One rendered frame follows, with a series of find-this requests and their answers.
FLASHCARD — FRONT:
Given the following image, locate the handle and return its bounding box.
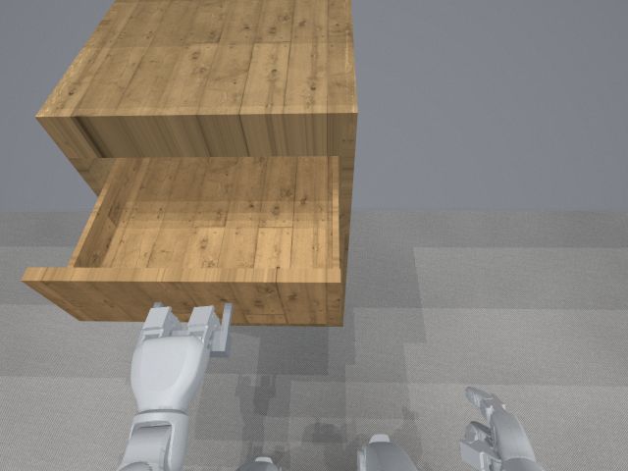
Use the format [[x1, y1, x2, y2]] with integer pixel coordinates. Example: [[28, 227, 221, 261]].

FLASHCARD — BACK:
[[136, 302, 234, 357]]

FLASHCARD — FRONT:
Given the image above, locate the robot right thigh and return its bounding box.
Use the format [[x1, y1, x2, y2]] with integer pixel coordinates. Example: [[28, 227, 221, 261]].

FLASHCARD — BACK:
[[357, 442, 418, 471]]

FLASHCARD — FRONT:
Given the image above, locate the drawer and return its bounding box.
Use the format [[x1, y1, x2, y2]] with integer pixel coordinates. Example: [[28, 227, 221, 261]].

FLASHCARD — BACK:
[[21, 156, 340, 324]]

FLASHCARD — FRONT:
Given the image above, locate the cabinet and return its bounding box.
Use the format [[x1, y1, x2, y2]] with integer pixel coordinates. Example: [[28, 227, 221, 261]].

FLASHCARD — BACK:
[[35, 0, 358, 327]]

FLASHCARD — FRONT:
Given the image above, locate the robot left forearm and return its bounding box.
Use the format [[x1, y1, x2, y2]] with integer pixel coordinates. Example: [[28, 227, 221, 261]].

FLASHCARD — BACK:
[[116, 409, 190, 471]]

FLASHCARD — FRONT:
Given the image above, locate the left robot hand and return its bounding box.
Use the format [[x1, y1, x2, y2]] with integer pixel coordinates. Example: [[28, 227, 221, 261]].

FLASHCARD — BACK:
[[131, 305, 221, 413]]

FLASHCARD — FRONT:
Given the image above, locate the robot right shin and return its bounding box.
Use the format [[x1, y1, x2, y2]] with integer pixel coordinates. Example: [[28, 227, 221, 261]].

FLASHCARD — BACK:
[[369, 434, 390, 444]]

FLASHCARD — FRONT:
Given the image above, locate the right robot hand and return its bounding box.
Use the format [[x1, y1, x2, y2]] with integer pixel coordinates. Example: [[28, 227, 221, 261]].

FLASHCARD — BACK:
[[459, 387, 536, 471]]

